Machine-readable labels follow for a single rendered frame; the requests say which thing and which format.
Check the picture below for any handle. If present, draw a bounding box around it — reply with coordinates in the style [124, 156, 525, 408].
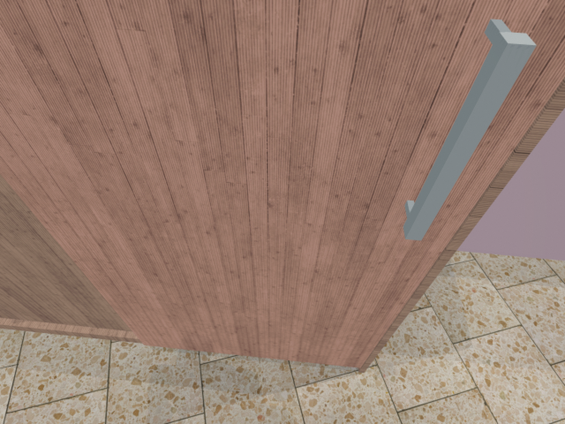
[403, 19, 537, 240]

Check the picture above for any wardrobe door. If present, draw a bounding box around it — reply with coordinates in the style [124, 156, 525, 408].
[0, 174, 132, 331]
[0, 0, 565, 368]

